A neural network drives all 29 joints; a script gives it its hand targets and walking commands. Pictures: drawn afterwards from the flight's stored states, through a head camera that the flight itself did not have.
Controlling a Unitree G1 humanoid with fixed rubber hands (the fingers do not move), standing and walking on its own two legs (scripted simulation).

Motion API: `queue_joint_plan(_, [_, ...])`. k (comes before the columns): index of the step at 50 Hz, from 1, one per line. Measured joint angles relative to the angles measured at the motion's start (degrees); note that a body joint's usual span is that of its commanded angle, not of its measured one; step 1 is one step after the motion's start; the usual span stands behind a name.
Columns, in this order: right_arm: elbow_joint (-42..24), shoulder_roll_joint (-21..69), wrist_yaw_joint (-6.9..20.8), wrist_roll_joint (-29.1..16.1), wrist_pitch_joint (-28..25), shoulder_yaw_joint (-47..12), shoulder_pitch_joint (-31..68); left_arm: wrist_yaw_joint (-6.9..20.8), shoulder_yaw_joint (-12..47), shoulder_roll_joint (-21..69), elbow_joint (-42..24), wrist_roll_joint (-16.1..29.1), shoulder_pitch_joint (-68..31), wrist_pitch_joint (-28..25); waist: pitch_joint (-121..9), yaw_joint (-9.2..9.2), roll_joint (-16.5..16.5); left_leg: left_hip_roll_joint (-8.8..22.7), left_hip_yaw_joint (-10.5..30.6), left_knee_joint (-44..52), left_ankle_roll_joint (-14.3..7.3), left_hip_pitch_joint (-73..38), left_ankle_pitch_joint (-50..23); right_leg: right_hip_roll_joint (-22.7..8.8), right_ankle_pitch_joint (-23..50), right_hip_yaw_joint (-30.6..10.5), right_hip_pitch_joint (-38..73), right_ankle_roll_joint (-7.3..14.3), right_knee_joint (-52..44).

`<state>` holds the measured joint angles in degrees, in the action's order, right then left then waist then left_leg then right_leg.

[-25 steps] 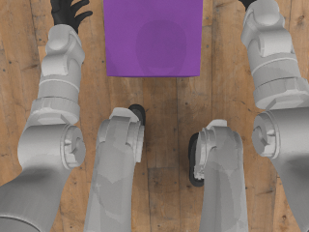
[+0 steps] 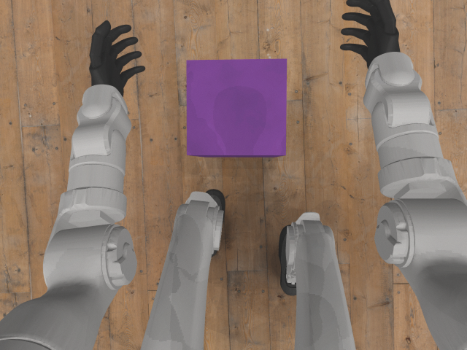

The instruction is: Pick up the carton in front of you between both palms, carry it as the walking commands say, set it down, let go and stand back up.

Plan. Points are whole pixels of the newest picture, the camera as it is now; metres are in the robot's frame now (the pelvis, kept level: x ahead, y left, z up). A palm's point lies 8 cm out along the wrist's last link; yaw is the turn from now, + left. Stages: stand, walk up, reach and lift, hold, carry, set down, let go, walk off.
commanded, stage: set down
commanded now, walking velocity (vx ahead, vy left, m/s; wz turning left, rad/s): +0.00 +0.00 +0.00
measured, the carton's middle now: (238, 117) +0.47 +0.08 -0.41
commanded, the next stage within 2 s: let go in 0.26 s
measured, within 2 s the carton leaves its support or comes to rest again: neither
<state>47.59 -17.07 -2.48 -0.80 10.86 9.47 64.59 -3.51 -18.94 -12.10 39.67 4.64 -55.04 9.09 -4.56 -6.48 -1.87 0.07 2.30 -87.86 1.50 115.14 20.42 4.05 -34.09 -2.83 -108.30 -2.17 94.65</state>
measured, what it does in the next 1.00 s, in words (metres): rises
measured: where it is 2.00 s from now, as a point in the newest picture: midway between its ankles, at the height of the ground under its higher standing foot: (249, 253)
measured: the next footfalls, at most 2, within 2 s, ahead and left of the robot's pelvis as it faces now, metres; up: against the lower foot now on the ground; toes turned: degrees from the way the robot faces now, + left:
none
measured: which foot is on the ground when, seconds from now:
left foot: down 0.00-1.00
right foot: down 0.00-1.00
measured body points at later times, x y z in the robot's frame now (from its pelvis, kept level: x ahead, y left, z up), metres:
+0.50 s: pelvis +0.03 +0.01 +0.13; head +0.30 +0.03 +0.50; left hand +0.43 +0.26 +0.02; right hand +0.50 -0.14 +0.02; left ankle +0.13 +0.13 -0.50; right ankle +0.05 -0.13 -0.50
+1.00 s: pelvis +0.10 +0.01 +0.23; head +0.21 +0.01 +0.67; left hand +0.28 +0.26 +0.15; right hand +0.35 -0.20 +0.13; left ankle +0.13 +0.13 -0.50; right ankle +0.05 -0.13 -0.50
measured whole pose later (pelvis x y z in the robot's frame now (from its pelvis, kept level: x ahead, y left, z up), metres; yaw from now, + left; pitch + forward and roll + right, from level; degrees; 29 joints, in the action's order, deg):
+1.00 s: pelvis +0.10 +0.01 +0.23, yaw +2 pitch +14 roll +0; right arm 31.2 -9.9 1.0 2.8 -1.0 6.6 -1.0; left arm 3.5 -2.6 -11.3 23.5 0.4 8.7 0.2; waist -0.3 -3.3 0.4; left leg -0.9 1.4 -31.0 0.0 33.3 11.2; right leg 0.1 -19.8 -3.9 -25.8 -1.3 32.1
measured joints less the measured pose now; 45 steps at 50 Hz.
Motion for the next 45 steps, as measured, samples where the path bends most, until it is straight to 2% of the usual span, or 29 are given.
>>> queue_joint_plan(14, [3.04,1.02,2.97,2.17,-2.01,2.67,-3.50,1.26,-1.48,2.14,0.93,-3.82,3.89,-1.22,-2.39,0.26,-0.26,0.37,-0.18,17.54,-0.42,-14.97,-4.31,-0.51,5.93,-0.38,14.38,0.15,-18.57])
queue_joint_plan(19, [2.26,2.59,2.61,4.53,-2.77,3.96,-6.63,2.63,-1.14,2.56,0.79,-6.02,6.79,-2.16,-2.35,0.61,-0.01,0.50,-0.34,23.57,-0.72,-20.45,-6.01,-0.69,8.15,-0.61,19.77,0.01,-25.04])
queue_joint_plan(25, [-5.07,6.93,-0.06,6.88,-3.30,4.27,-19.32,5.77,1.85,2.64,-2.86,-9.17,17.24,-2.83,-1.76,1.54,0.48,0.69,-0.60,30.82,-1.30,-30.08,-7.15,-0.92,10.25,-0.93,29.68,-0.20,-33.56])
queue_joint_plan(30, [-11.15,9.27,-1.04,6.49,-4.34,2.83,-32.05,7.80,5.49,1.60,-6.29,-9.09,27.95,-3.54,-0.46,2.03,1.09,0.55,-1.15,36.41,-1.79,-40.40,-7.41,-1.45,11.29,-1.47,40.29,-0.36,-40.23])
queue_joint_plan(36, [-13.65,8.93,0.44,5.35,-6.90,1.01,-43.03,8.64,9.62,0.23,-8.89,-6.74,38.85,-5.42,0.67,2.28,1.76,-0.03,-1.62,42.11,-2.18,-52.37,-7.50,-2.40,11.97,-1.86,52.58,-0.40,-46.87])
queue_joint_plan(45, [-14.84,7.90,2.75,4.22,-10.64,-1.47,-57.72,7.40,14.57,0.72,-14.01,-4.87,55.56,-8.10,2.31,2.71,1.96,-0.83,-1.33,50.76,-1.93,-70.50,-8.02,-3.62,12.96,-1.47,71.14,0.15,-56.40])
